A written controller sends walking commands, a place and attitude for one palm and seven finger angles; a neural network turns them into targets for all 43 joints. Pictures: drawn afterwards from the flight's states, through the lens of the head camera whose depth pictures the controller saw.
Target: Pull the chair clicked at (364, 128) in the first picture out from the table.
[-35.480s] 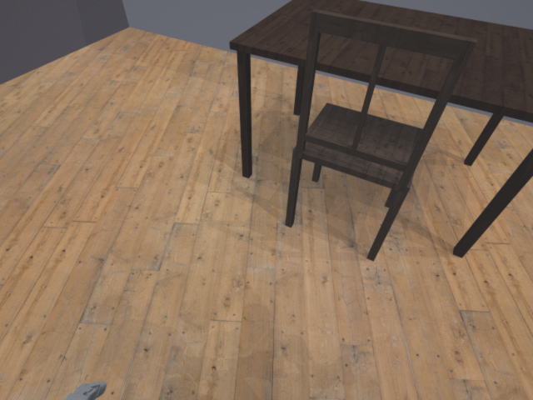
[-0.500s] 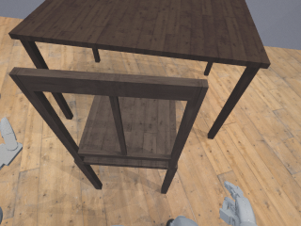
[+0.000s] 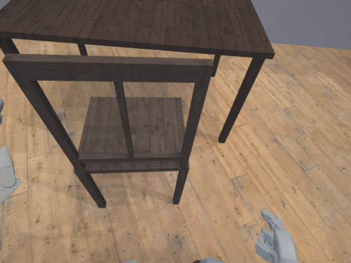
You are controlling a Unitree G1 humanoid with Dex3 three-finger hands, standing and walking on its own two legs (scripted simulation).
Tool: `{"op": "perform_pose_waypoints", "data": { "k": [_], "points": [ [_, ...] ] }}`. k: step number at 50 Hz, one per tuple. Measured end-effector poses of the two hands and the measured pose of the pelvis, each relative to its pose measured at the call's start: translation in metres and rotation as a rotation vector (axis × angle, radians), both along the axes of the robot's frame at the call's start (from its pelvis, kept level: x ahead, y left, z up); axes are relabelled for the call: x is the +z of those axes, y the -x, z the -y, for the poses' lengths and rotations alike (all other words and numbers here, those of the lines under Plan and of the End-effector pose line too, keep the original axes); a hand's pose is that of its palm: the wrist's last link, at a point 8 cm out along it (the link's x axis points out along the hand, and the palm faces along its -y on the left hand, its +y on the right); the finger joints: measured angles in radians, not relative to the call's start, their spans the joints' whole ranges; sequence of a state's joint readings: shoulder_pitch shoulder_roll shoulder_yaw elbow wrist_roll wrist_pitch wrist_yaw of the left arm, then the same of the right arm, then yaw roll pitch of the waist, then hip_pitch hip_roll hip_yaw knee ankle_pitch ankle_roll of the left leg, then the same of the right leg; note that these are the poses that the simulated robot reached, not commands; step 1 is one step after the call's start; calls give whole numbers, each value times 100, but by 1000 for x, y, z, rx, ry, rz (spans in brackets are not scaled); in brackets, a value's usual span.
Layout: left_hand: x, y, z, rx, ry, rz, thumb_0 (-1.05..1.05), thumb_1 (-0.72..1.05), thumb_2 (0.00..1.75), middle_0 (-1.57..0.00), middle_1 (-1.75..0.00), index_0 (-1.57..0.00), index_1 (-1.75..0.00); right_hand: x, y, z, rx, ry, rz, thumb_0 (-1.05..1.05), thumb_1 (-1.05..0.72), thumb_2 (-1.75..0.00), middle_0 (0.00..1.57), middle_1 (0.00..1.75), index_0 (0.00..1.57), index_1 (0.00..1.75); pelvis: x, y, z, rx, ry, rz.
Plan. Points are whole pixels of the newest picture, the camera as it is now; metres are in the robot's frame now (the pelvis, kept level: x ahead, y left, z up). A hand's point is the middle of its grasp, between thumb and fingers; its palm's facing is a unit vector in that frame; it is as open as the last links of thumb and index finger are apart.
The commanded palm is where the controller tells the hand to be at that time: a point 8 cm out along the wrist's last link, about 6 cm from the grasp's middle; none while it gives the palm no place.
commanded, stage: stop stepping back and stand still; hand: left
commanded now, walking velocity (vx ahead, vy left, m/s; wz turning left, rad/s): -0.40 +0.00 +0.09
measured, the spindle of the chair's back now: (126, 125) +0.47 +0.15 -0.03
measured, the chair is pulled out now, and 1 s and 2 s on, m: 0.25 0.25 0.25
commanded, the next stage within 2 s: let the arm hang, fingers relaxed in 1.04 s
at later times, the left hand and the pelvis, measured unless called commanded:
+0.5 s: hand out of the picture +0.10 +0.29 +0.17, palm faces +0.44 -0.84 -0.32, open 7.4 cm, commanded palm +0.03 +0.32 +0.19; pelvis -0.12 +0.02 +0.00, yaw -1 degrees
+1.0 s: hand out of the picture +0.04 +0.30 +0.20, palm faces +0.34 -0.85 -0.41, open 7.4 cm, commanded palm +0.00 +0.35 +0.19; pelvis -0.16 +0.05 +0.02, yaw -3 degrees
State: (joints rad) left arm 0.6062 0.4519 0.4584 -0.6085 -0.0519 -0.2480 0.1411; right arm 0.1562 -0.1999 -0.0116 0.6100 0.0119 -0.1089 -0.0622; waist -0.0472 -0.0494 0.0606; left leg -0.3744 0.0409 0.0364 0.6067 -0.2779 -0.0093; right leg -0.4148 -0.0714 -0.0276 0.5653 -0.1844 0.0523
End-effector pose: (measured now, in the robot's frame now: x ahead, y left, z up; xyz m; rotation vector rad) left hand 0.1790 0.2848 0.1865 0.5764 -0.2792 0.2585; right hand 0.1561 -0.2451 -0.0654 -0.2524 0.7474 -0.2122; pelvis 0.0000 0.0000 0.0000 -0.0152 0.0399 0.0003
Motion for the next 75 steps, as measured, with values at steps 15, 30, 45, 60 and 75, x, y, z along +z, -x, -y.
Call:
{"op": "perform_pose_waypoints", "data": {
  "k": [15,30,45,60,75],
  "points": [
    [9,105,-17,110,39,86,1,89,90,-21,-30,-21,-31,-15,110,3,-16,-29,-8,1,-91,-90,21,30,20,30,-5,76,-2,-5,30,100],
    [21,150,-32,44,75,148,1,89,90,-21,-30,-20,-30,13,169,-36,-8,-38,55,1,-91,-90,21,30,20,30,8,125,-22,-31,61,81],
    [-18,157,-62,57,211,71,2,89,90,-20,-30,-20,-30,13,183,-60,-17,2,58,1,-91,-90,21,30,20,30,-1,161,-55,-44,39,135],
    [-37,160,-90,177,73,-192,0,89,90,-20,-30,-20,-30,-18,177,-74,54,-118,-9,1,-90,-90,21,30,20,30,5,160,-59,-17,35,73],
    [-330,306,3,286,594,-1458,-5,104,89,-21,-30,-20,-30,-42,304,-61,-84,-63,-540,1,-91,-90,20,30,20,30,9,152,-53,-1,10,52]
  ]
}}
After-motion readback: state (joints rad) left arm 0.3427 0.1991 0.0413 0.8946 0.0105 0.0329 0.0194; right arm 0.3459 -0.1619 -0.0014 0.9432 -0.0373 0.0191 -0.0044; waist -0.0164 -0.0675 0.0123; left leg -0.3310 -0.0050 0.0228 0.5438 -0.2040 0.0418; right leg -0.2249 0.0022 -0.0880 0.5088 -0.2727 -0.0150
